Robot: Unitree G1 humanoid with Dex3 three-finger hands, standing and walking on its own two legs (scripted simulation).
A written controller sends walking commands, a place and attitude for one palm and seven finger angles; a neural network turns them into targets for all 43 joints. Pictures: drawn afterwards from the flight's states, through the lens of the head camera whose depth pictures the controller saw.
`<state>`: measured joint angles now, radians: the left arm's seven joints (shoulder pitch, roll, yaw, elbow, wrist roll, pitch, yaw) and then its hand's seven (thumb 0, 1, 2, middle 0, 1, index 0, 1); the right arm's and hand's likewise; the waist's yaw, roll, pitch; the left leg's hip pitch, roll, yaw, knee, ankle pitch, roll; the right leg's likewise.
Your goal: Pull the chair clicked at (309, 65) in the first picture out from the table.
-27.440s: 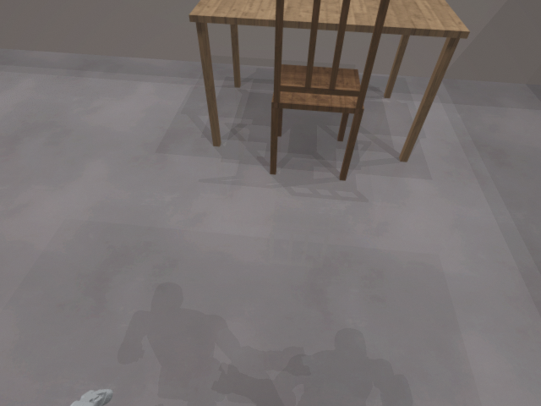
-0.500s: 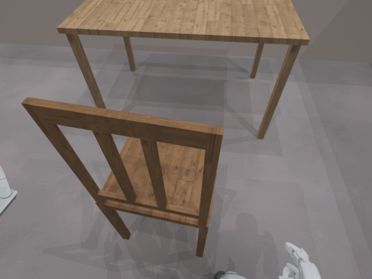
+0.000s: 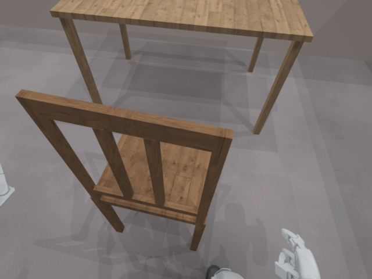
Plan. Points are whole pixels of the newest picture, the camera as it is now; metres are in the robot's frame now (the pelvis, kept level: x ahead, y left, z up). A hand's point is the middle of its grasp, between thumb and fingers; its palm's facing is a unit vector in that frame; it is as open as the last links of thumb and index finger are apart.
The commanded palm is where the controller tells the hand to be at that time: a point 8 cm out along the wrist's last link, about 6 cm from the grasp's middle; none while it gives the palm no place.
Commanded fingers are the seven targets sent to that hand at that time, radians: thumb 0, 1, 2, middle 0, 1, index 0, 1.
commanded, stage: step back with the hand held close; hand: left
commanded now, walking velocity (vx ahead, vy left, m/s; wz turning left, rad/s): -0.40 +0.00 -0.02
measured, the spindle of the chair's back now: (118, 168) +0.37 +0.20 -0.05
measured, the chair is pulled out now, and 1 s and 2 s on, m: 0.58 0.58 0.58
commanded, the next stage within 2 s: stop stepping back and stand still in 0.80 s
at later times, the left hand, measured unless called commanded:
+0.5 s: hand out of the picture +0.14 +0.27 +0.17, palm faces +0.41 -0.73 -0.55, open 7.4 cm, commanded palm +0.08 +0.30 +0.19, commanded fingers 0.00 0.90 0.90 -0.20 -0.30 -0.20 -0.30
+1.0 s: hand out of the picture +0.01 +0.21 +0.17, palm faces +0.30 -0.81 -0.50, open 7.4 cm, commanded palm -0.05 +0.26 +0.19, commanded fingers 0.00 0.90 0.90 -0.20 -0.30 -0.20 -0.30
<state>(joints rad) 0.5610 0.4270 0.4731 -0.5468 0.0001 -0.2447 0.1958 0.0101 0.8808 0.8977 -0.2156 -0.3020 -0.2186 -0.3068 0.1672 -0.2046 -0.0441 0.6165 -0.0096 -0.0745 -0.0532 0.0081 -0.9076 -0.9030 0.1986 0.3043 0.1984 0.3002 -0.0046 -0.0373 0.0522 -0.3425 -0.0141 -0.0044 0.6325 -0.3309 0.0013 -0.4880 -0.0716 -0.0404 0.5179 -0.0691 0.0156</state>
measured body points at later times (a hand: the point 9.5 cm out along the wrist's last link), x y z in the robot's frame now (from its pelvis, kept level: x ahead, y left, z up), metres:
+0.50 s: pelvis -0.06 +0.00 +0.01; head -0.01 +0.03 +0.45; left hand +0.11 +0.31 +0.20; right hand +0.12 -0.24 -0.07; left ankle -0.04 +0.12 -0.72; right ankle -0.02 -0.14 -0.68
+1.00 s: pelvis -0.21 -0.03 +0.00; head -0.16 +0.01 +0.45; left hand -0.01 +0.26 +0.20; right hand -0.07 -0.29 -0.07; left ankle -0.15 +0.08 -0.72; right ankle -0.17 -0.17 -0.70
